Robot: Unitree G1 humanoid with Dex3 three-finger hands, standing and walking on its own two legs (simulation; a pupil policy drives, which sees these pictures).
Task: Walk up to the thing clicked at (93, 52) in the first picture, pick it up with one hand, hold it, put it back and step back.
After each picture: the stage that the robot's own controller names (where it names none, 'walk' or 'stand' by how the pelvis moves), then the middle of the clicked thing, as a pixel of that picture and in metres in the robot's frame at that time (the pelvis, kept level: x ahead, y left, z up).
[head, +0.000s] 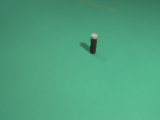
stand; (93, 44) +1.34 -0.13 -0.65
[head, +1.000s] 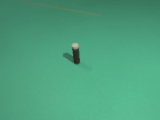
walk; (76, 54) +1.21 +0.16 -0.63
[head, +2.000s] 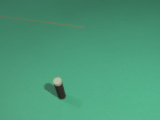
walk; (59, 89) +0.74 +0.26 -0.65
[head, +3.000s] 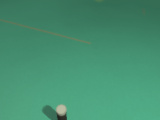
stand; (61, 117) +0.52 +0.15 -0.63
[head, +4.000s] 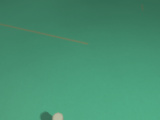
stand; out of the picture +0.46 +0.17 -0.65
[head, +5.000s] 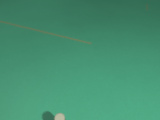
stand; out of the picture +0.45 +0.16 -0.65
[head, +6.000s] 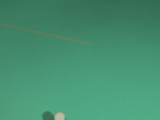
stand; out of the picture +0.47 +0.17 -0.66
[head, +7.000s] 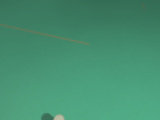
stand; out of the picture +0.45 +0.17 -0.66
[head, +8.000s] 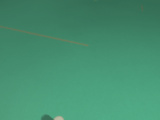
stand; out of the picture +0.44 +0.17 -0.66
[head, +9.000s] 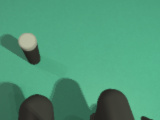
go down; (31, 51) +0.53 +0.19 -0.33
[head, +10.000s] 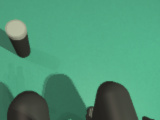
approach; (20, 41) +0.54 +0.20 -0.27
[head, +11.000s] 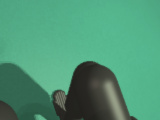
close in; out of the picture +0.52 +0.26 -0.17
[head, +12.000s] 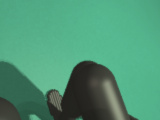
close; out of the picture +0.52 +0.28 -0.18
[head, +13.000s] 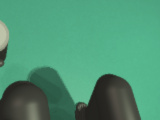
lift; out of the picture +0.41 +0.25 -0.10
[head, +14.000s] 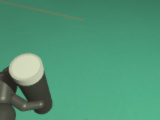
lift; (36, 89) +0.31 +0.15 +0.06
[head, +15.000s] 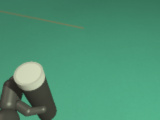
hold; (39, 96) +0.30 +0.14 +0.03
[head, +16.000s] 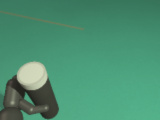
hold; (42, 95) +0.31 +0.14 +0.02
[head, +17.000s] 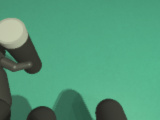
crouch; (24, 52) +0.44 +0.16 -0.04
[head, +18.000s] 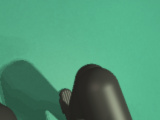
lower; out of the picture +0.52 +0.22 -0.15
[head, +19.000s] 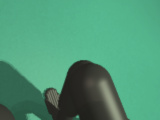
lower; out of the picture +0.50 +0.27 -0.18
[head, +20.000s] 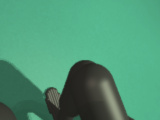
lower; out of the picture +0.49 +0.27 -0.18
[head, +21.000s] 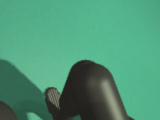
lower; out of the picture +0.49 +0.27 -0.18
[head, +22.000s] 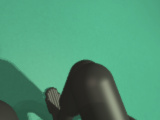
loosen; out of the picture +0.49 +0.26 -0.19
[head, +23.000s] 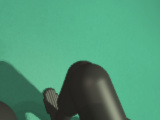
withdraw; out of the picture +0.49 +0.24 -0.20
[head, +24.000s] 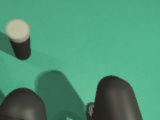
stand; (20, 43) +0.50 +0.18 -0.22
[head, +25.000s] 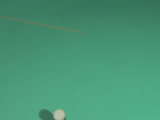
stand; out of the picture +0.44 +0.13 -0.57
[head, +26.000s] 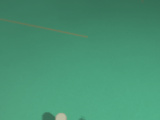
stand; out of the picture +0.43 +0.14 -0.60
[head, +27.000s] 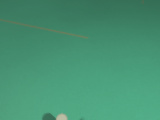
stand; out of the picture +0.43 +0.13 -0.60
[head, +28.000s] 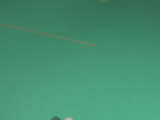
stand; out of the picture +0.44 +0.13 -0.65
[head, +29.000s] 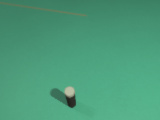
walk; (70, 97) +0.53 +0.10 -0.63
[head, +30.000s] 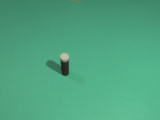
walk; (64, 65) +0.82 +0.11 -0.62
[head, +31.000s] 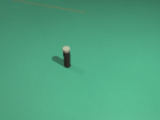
stand; (66, 57) +1.10 +0.17 -0.64
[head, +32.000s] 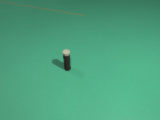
stand; (66, 60) +1.10 +0.16 -0.66
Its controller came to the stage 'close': yes
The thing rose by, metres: 0.69
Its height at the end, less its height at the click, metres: +0.00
